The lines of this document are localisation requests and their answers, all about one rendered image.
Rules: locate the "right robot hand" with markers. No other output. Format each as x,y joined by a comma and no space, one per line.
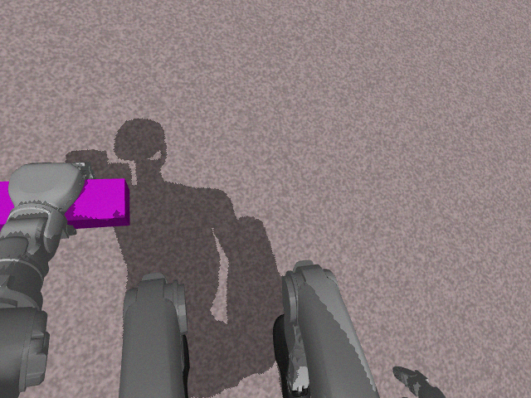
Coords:
418,384

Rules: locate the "left robot arm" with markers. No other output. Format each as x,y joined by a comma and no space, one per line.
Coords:
28,240

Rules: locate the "carton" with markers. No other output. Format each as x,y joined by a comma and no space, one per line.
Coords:
101,203

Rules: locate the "right robot foot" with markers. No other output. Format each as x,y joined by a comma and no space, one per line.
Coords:
282,358

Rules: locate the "left robot hand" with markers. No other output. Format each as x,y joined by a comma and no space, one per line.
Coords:
53,184

